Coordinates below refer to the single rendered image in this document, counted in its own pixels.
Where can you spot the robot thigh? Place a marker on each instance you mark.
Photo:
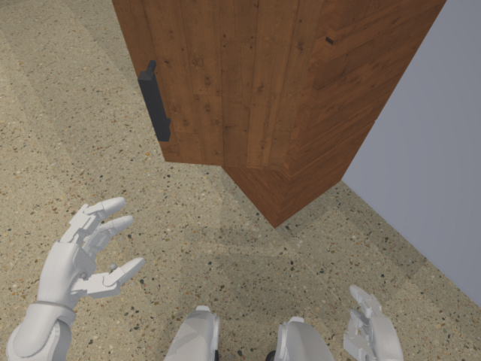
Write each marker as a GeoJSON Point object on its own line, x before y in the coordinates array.
{"type": "Point", "coordinates": [196, 338]}
{"type": "Point", "coordinates": [299, 341]}

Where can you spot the handle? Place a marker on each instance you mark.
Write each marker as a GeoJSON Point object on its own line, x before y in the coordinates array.
{"type": "Point", "coordinates": [150, 91]}

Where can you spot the left robot hand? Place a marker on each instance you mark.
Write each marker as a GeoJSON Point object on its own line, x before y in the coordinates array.
{"type": "Point", "coordinates": [60, 280]}

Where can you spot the right robot hand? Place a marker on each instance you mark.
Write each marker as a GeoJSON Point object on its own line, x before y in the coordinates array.
{"type": "Point", "coordinates": [379, 340]}

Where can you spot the right robot thigh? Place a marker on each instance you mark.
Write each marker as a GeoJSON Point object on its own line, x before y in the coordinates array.
{"type": "Point", "coordinates": [299, 341]}

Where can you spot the cupboard door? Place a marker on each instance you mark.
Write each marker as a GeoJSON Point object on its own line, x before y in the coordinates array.
{"type": "Point", "coordinates": [230, 73]}

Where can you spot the left robot thigh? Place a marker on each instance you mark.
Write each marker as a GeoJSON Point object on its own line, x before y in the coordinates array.
{"type": "Point", "coordinates": [196, 338]}

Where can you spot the left robot forearm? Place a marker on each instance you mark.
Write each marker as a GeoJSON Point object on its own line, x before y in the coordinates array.
{"type": "Point", "coordinates": [44, 334]}

